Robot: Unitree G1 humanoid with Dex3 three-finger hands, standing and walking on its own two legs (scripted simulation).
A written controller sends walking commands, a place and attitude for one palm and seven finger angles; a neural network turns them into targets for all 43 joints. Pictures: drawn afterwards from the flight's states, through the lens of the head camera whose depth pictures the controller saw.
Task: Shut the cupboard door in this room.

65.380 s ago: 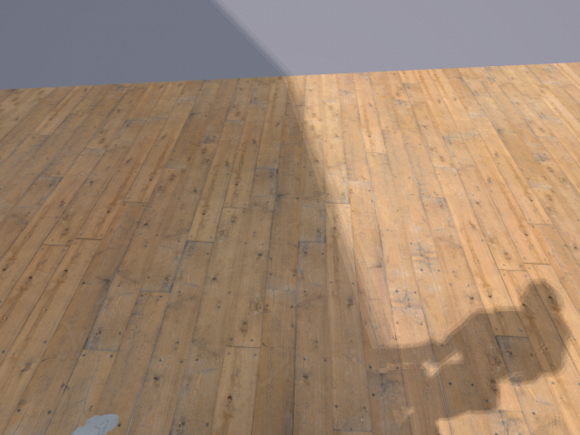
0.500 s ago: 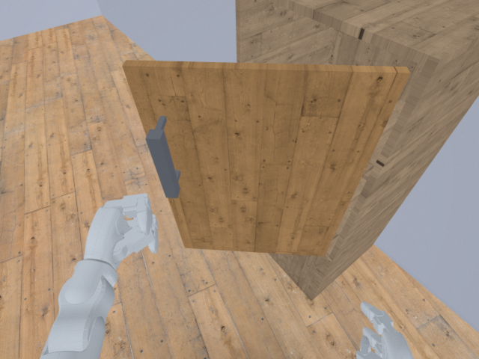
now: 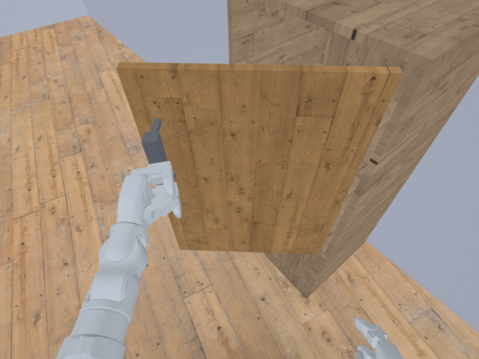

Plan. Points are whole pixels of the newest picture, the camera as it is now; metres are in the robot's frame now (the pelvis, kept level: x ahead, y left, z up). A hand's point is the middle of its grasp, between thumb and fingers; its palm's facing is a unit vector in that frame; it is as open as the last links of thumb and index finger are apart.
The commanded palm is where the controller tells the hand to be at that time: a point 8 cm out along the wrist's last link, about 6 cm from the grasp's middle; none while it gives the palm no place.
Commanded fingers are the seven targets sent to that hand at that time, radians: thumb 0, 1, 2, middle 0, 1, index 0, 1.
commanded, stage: bring the fist close to the handle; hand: left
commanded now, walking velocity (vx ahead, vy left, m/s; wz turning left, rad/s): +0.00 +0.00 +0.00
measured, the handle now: (163, 160) +0.44 +0.16 +0.08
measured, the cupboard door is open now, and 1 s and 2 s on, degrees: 48 40 31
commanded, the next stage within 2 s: push the door shut along its arc in 0.28 s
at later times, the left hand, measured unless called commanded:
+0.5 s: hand (175, 206) +0.34 +0.12 +0.08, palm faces -0.04 -1.00 -0.03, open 3.1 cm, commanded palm +0.33 +0.18 +0.09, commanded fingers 0.00 0.90 0.90 -1.30 -1.50 -1.30 -1.50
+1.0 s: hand (182, 169) +0.42 +0.12 +0.09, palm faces -0.16 -0.99 -0.01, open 3.1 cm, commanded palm +0.41 +0.18 +0.09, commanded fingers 0.00 0.90 0.90 -1.30 -1.50 -1.30 -1.50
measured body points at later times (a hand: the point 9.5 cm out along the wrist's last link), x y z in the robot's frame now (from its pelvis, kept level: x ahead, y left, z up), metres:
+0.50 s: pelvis -0.01 -0.01 +0.00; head +0.01 -0.02 +0.45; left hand +0.34 +0.18 +0.08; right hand +0.14 -0.25 -0.10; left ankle +0.00 +0.08 -0.71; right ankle +0.00 -0.08 -0.71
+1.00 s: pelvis -0.01 +0.00 +0.00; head +0.05 -0.01 +0.44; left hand +0.42 +0.18 +0.09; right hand +0.07 -0.27 -0.12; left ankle +0.00 +0.08 -0.71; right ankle +0.00 -0.08 -0.71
